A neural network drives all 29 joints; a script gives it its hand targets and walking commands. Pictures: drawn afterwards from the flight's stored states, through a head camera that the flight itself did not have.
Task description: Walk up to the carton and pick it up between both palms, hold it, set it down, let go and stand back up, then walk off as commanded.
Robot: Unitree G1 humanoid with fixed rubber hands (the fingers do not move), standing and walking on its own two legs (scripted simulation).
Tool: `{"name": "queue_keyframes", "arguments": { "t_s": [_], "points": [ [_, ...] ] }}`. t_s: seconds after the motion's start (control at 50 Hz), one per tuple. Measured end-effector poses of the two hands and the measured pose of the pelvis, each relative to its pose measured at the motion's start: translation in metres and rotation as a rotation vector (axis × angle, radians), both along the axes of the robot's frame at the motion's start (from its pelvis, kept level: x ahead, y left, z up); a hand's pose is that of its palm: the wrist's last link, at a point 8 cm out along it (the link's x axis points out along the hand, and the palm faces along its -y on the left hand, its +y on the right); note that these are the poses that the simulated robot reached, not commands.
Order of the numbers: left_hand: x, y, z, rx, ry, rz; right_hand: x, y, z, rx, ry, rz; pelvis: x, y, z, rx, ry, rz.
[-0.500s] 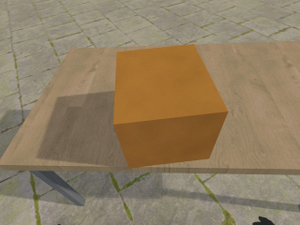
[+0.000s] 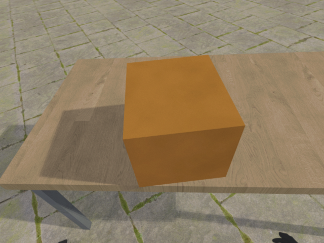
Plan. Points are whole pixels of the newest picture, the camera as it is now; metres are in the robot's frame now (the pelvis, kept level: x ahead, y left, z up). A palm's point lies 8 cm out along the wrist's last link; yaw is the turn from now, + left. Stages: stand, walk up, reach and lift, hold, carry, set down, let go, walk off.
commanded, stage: reach and lift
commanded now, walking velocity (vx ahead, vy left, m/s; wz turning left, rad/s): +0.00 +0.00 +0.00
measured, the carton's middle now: (175, 118) +0.48 -0.01 +0.03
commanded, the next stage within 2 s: none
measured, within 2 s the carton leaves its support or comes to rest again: neither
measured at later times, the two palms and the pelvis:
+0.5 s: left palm out of the picture +0.15 +0.28 -0.04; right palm out of the picture +0.13 -0.31 -0.07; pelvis -0.01 -0.02 +0.01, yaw -1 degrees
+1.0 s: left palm (67, 240) +0.16 +0.25 -0.01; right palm out of the picture +0.14 -0.28 -0.03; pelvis -0.03 -0.03 +0.01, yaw -1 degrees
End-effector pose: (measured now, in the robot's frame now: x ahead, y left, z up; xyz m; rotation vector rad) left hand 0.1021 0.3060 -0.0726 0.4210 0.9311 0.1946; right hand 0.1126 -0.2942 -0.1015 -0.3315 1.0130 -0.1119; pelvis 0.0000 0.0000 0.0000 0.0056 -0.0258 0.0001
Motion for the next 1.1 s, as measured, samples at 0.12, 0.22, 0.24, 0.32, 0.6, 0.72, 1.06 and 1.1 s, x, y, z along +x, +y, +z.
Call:
{"name": "queue_keyframes", "arguments": {
  "t_s": [0.12, 0.22, 0.24, 0.32, 0.6, 0.72, 1.06, 1.1],
  "points": [
    [0.006, 0.004, -0.008, 0.02, 0.134, 0.071, 0.005, -0.001, -0.004, -0.013, -0.028, 0.065, -0.005, -0.001, -0.001, -0.003, -0.01, -0.003],
    [0.04, -0.005, 0.002, 0.006, 0.093, 0.095, 0.017, -0.003, 0.003, -0.011, -0.115, 0.088, -0.008, -0.004, -0.002, -0.005, -0.016, -0.007],
    [0.049, -0.008, 0.007, 0.004, 0.058, 0.084, 0.019, -0.003, 0.004, -0.011, -0.128, 0.093, -0.008, -0.005, -0.002, -0.004, -0.015, -0.007],
    [0.074, -0.018, 0.028, 0.001, -0.073, 0.046, 0.023, -0.005, 0.01, -0.004, -0.17, 0.11, -0.007, -0.009, -0.001, 0.001, -0.015, -0.007],
    [0.023, -0.031, 0.033, -0.066, -0.135, 0.125, 0.011, -0.011, 0.04, 0.034, -0.319, 0.121, -0.02, -0.028, 0.008, 0.028, -0.04, -0.009],
    [0.026, -0.042, 0.043, -0.093, -0.246, 0.105, 0.012, 0.003, 0.048, 0.081, -0.389, 0.105, -0.028, -0.031, 0.008, 0.032, -0.051, -0.009],
    [0.066, -0.065, 0.06, -0.153, -0.422, 0.062, 0.038, 0.016, 0.075, 0.152, -0.511, 0.061, -0.025, -0.029, 0.009, 0.031, -0.044, -0.011],
    [0.069, -0.07, 0.061, -0.165, -0.446, 0.066, 0.042, 0.015, 0.077, 0.165, -0.522, 0.057, -0.022, -0.03, 0.009, 0.032, -0.041, -0.011]
  ]
}}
